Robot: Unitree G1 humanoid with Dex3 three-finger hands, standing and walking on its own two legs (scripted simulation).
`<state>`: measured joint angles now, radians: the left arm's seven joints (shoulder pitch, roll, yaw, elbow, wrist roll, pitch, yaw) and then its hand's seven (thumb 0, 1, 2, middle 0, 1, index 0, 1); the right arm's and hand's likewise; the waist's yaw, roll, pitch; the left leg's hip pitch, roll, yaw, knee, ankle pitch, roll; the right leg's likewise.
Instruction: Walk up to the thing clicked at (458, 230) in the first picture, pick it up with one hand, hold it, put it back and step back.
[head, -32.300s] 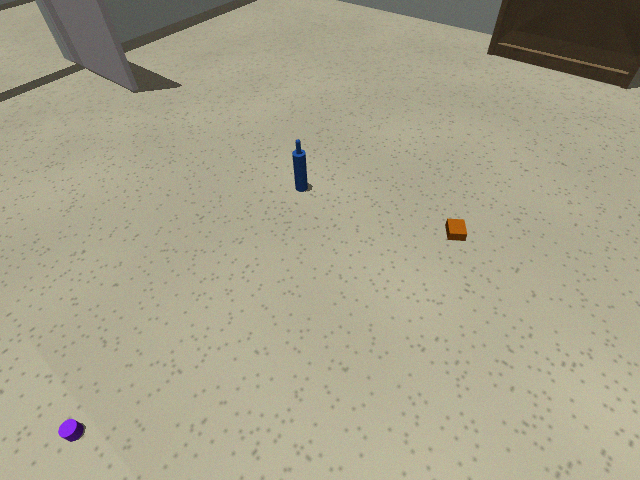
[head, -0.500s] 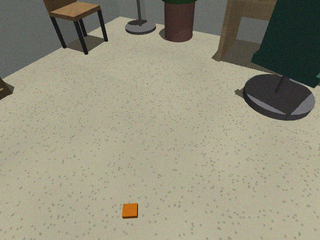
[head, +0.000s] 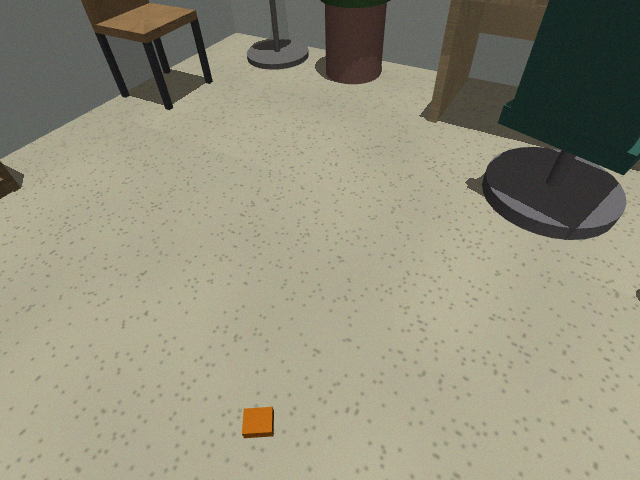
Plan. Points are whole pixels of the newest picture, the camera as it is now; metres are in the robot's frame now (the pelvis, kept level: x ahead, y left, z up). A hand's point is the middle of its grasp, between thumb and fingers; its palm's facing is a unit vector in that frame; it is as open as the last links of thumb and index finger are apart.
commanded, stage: stand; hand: left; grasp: from above
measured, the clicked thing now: (258, 422) +0.44 +0.24 -0.76
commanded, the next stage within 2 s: step back in 0.86 s
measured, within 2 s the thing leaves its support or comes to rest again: neither
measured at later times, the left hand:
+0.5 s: hand out of the picture +0.07 +0.24 -0.16, palm faces +0.00 -0.94 -0.34, open 7.4 cm
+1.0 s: hand out of the picture +0.08 +0.26 -0.16, palm faces +0.01 -0.93 -0.36, open 7.4 cm
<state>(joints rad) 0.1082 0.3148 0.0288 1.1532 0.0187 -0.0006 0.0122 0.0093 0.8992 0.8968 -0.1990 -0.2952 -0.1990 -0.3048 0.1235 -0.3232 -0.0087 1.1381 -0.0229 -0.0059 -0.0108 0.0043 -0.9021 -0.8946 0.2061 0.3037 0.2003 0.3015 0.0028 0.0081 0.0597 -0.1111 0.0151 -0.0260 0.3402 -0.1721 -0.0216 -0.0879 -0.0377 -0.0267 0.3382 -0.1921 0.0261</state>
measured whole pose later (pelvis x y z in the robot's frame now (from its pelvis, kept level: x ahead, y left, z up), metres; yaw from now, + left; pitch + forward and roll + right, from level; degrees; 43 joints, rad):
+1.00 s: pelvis -0.02 +0.00 -0.01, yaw +0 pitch -2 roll -1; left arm 0.08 0.35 0.05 1.05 0.00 0.02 0.01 0.01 0.90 0.90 -0.20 -0.30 -0.20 -0.30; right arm 0.07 -0.38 -0.03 1.05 0.01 0.03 0.01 0.00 -0.90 -0.89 0.21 0.30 0.20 0.30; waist -0.01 0.02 0.13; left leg -0.25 0.02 -0.04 0.53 -0.22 0.00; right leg -0.20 -0.03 -0.03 0.47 -0.23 0.01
